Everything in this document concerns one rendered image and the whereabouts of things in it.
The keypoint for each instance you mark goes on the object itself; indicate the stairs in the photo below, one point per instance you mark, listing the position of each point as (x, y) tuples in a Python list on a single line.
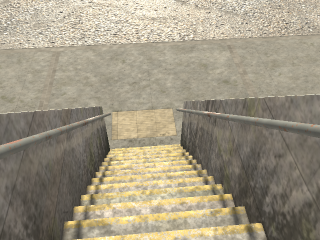
[(157, 193)]

